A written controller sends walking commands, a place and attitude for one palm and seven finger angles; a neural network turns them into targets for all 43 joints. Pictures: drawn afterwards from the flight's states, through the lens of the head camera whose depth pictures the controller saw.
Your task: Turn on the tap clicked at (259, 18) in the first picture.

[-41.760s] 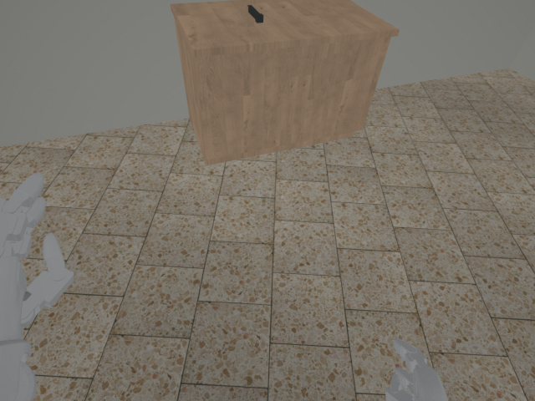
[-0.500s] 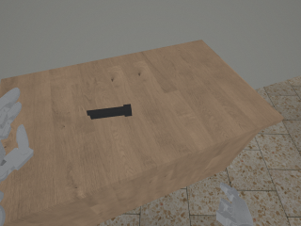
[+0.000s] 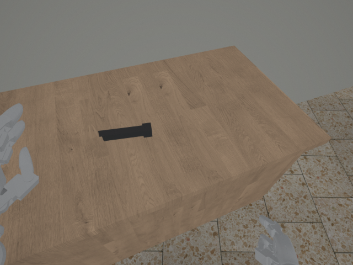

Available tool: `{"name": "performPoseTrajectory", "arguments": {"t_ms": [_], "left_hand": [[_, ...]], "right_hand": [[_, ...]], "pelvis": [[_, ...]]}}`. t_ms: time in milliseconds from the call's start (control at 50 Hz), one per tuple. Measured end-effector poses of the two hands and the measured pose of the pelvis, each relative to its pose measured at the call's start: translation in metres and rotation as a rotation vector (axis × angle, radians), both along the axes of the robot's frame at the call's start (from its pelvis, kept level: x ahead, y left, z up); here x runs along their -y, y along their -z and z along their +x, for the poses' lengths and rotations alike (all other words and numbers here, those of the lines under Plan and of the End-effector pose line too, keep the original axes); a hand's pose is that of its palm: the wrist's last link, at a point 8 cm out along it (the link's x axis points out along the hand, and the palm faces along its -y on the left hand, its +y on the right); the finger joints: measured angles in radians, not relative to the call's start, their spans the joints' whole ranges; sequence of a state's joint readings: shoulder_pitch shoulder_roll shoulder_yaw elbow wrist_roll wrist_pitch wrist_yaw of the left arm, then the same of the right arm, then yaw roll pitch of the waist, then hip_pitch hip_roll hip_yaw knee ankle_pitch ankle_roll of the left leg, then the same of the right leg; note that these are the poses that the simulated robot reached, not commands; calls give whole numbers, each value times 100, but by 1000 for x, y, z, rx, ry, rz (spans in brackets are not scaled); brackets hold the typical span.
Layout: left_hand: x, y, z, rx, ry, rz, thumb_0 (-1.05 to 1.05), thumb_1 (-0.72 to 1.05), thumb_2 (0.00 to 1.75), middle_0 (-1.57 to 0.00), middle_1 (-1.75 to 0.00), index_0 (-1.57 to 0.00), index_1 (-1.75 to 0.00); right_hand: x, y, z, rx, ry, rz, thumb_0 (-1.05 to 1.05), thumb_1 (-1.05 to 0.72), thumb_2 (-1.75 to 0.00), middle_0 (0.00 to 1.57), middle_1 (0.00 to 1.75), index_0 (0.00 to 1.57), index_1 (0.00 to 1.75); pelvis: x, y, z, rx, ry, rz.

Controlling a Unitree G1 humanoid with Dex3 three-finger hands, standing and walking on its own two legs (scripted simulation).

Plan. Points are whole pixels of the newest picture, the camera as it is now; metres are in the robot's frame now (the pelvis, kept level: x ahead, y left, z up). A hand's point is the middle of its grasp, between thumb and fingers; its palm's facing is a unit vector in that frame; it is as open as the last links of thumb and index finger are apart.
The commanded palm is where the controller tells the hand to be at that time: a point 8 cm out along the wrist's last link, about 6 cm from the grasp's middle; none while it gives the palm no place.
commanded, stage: shuffle to correct the standing spot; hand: left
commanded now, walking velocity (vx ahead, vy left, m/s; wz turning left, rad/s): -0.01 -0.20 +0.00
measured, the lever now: (147, 130) +0.45 +0.11 +0.01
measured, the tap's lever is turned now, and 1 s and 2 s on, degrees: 79 79 79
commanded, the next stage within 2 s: come to a stop and stand still in 1.04 s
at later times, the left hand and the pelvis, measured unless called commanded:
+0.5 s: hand (31, 180) +0.21 +0.24 +0.17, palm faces +0.33 -0.86 -0.40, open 7.5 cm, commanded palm +0.15 +0.28 +0.18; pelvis +0.00 +0.00 +0.00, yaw +0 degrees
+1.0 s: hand (36, 180) +0.21 +0.23 +0.17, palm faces +0.32 -0.85 -0.41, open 7.5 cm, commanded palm +0.15 +0.27 +0.18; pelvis +0.00 -0.01 +0.00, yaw +1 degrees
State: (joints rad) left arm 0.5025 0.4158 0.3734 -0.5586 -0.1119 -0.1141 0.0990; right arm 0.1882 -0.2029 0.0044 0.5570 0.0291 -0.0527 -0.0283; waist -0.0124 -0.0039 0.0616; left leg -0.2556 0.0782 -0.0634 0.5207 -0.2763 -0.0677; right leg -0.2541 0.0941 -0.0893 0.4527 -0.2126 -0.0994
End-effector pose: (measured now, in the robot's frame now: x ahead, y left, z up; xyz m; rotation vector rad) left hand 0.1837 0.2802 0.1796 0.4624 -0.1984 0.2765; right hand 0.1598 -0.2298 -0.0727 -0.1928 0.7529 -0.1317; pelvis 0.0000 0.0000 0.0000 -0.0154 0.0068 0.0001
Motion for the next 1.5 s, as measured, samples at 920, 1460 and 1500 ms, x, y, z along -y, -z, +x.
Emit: {"name": "performPoseTrajectory", "arguments": {"t_ms": [920,1460,1500], "left_hand": [[8,-6,-7,20,-13,7,1,89,90,-21,-30,-21,-31],[-10,8,-13,30,38,-6,1,89,90,-20,-30,-20,-31],[-17,12,-17,10,37,-1,1,88,90,-21,-30,-21,-31]], "right_hand": [[5,2,-3,3,-12,10,1,-91,-90,20,30,20,30],[-10,2,-26,54,-13,-6,1,-91,-90,20,30,20,30],[-20,2,-28,46,-11,-4,1,-91,-90,20,30,20,30]], "pelvis": [[7,0,-4,4,-7,5],[-23,0,-17,26,16,22],[-26,0,-17,26,7,15]]}}
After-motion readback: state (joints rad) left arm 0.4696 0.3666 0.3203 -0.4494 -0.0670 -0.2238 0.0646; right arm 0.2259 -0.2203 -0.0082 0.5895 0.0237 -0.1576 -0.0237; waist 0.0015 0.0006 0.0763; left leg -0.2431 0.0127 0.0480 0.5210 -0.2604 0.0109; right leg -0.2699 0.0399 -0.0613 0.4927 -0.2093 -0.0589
